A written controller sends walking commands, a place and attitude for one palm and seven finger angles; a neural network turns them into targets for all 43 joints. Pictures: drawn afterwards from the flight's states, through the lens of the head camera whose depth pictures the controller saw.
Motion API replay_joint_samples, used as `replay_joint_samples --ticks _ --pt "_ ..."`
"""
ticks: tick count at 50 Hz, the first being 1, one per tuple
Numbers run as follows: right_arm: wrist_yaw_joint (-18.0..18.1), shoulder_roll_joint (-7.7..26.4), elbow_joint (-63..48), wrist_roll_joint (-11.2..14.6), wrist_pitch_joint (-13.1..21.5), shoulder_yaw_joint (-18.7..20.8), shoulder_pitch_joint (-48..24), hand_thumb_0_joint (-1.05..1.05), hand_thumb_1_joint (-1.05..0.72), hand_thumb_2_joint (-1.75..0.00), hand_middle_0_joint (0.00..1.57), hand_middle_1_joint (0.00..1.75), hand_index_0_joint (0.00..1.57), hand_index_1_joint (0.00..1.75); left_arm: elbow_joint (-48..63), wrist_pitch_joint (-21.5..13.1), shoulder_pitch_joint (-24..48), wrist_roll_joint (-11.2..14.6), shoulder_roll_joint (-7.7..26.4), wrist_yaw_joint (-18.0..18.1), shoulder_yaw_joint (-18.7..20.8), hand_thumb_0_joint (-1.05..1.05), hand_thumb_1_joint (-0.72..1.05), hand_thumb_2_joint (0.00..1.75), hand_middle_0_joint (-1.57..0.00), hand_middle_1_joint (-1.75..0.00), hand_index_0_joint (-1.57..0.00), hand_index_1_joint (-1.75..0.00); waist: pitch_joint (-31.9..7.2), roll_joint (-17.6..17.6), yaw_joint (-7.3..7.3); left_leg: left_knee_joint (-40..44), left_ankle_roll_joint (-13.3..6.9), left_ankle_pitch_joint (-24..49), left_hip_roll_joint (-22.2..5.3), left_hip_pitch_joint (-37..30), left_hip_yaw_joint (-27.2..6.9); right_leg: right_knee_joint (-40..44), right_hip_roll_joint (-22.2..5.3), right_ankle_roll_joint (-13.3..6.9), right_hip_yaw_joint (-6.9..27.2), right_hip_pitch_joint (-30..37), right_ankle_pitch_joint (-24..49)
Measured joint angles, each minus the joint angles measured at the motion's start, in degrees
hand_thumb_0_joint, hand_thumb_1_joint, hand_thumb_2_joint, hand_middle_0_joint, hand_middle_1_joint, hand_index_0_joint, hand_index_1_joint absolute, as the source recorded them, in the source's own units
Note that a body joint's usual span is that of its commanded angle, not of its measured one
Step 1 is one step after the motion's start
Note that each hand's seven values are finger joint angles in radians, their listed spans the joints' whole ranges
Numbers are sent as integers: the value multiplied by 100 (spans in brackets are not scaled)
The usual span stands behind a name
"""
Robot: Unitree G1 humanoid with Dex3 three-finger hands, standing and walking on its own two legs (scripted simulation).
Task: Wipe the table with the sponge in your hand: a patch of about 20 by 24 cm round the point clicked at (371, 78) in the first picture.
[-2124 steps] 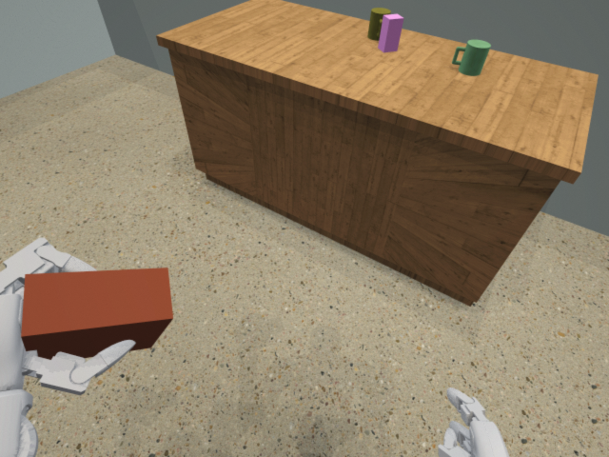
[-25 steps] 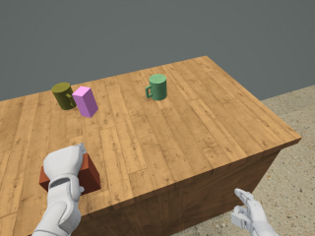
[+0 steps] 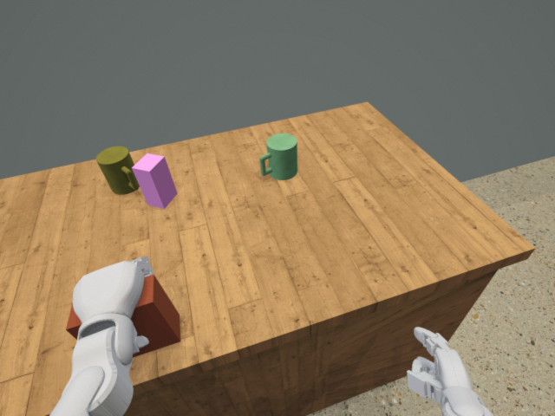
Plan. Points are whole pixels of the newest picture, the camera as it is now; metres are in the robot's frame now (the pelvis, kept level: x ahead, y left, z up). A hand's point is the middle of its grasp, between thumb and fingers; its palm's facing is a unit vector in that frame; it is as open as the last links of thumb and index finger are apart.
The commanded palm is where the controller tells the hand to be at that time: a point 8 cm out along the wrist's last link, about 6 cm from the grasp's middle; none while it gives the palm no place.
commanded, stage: lift the sponge slowly off the table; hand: left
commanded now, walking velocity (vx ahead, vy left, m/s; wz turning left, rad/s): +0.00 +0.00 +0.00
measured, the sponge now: (134, 327) +0.22 +0.27 +0.00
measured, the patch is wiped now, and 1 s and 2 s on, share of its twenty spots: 0.95 0.95 0.95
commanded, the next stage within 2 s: bring the sponge back beside the body in 1.36 s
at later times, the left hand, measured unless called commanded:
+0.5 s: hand (117, 298) +0.23 +0.27 +0.07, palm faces +0.04 -0.13 -0.99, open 9.6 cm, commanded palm +0.21 +0.27 +0.14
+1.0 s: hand (113, 280) +0.24 +0.27 +0.11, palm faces +0.07 -0.11 -0.99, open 9.6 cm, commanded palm +0.21 +0.26 +0.18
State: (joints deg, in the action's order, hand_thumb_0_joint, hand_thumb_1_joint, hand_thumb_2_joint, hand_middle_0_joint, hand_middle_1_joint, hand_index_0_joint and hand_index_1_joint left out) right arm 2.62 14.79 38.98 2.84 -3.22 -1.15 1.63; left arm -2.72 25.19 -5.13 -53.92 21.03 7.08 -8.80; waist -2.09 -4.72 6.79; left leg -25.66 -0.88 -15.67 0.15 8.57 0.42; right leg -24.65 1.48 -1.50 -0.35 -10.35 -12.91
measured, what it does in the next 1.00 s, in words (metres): stands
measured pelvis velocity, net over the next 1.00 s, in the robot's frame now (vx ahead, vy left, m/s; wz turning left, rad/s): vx -0.02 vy -0.01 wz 0.01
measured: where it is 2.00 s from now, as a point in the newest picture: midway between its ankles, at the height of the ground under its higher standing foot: outside the picture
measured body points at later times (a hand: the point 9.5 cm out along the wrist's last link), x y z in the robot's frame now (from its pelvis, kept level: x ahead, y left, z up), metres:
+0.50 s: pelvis -0.01 +0.00 +0.00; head -0.04 -0.03 +0.45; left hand +0.22 +0.28 +0.13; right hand +0.24 -0.19 -0.07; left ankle -0.02 +0.11 -0.74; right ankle +0.00 -0.11 -0.74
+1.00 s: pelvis -0.02 -0.01 +0.00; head -0.04 -0.05 +0.45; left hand +0.23 +0.27 +0.16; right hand +0.25 -0.20 -0.06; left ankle -0.02 +0.11 -0.74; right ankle +0.00 -0.11 -0.74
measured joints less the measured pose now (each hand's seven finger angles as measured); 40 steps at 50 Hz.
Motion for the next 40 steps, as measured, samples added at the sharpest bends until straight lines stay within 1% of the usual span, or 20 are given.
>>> replay_joint_samples --ticks 6,12,17,22,27,31,37,40 --pt "15 -29 -8 -15 31 -31 -82 2 -91 -89 20 30 20 30 166 45 -10 -2 84 -85 6 -1 -50 108 -75 -140 -80 -138 58 14 43 80 -4 57 6 -115 -14 105 -6 3 -11 133 64" --pt "48 -47 20 -7 51 -91 -176 2 -91 -89 20 30 20 30 153 84 186 10 159 -204 -7 -1 -50 108 -76 -140 -80 -137 121 -8 67 161 -14 134 25 -198 -39 209 -24 14 -32 236 142" --pt "47 -68 15 -5 51 -134 -193 2 -91 -89 20 30 20 30 184 100 317 24 186 -322 -13 -1 -50 108 -76 -140 -80 -137 139 -28 61 243 -22 200 42 -244 -35 277 -40 21 -26 276 200" --pt "7 -74 18 -17 24 -152 -166 2 -91 -89 20 30 20 30 394 74 251 32 185 -383 6 -1 -50 108 -76 -140 -80 -137 122 -52 50 314 -28 240 46 -299 -6 329 -43 28 6 312 240" --pt "-7 -39 50 -2 -9 -163 -153 2 -90 -89 20 30 20 30 465 184 279 31 210 -425 -38 -1 -50 108 -76 -140 -80 -137 152 -57 57 358 -26 272 50 -349 -2 352 -46 26 11 352 262" --pt "20 -8 79 17 10 -165 -165 2 -91 -89 20 30 20 30 414 273 440 37 247 -474 -80 -1 -50 108 -76 -140 -80 -137 196 -61 68 388 -19 306 53 -369 -19 367 -49 18 -4 372 281" --pt "36 -4 89 23 33 -179 -201 2 -91 -89 20 30 20 30 491 273 530 83 323 -546 -9 -1 -50 108 -76 -140 -80 -137 181 -81 51 435 -3 333 38 -402 -16 400 -33 4 2 394 304" --pt "22 8 67 34 31 -183 -216 2 -91 -89 20 30 20 30 532 339 569 99 352 -598 9 -1 -50 108 -76 -140 -80 -137 170 -96 41 446 6 337 31 -412 -15 399 -26 -4 3 398 304"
